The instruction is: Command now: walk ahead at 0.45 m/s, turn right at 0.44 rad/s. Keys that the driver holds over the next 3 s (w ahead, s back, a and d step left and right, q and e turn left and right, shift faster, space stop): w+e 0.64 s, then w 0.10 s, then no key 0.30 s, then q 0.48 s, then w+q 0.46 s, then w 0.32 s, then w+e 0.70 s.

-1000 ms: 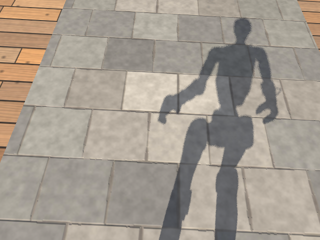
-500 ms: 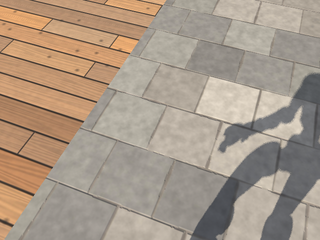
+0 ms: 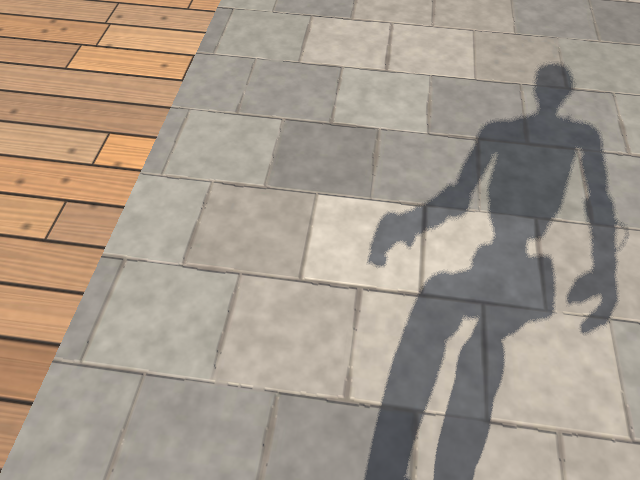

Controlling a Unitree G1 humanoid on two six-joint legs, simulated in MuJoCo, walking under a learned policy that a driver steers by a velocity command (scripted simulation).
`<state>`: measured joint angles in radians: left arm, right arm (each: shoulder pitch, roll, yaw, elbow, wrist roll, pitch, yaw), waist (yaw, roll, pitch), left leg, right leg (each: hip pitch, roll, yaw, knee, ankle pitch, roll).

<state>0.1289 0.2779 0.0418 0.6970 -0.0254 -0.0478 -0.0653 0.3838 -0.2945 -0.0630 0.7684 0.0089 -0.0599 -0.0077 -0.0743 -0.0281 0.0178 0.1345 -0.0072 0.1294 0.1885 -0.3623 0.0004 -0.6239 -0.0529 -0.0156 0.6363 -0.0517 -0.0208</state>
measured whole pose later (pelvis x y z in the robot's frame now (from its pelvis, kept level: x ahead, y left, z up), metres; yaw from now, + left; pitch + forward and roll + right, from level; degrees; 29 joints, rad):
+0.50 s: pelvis +0.29 -0.04 +0.01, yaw -17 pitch +2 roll -1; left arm 0.36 0.31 0.06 0.73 -0.03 -0.04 0.01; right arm 0.05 -0.29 -0.02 0.63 0.00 -0.11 0.02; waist 0.09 0.04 0.03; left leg -0.57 0.02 -0.10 0.51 0.03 -0.05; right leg -0.08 0.11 0.19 0.41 -0.36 -0.07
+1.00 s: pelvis +0.53 -0.12 +0.00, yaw -28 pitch +1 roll +3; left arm 0.06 0.26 0.03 0.63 0.01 -0.05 -0.03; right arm 0.35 -0.29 -0.05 0.85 0.02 -0.06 0.00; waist -0.09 -0.04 0.04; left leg -0.04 -0.01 0.09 0.39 -0.36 -0.01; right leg -0.47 -0.02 0.03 0.50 0.03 -0.04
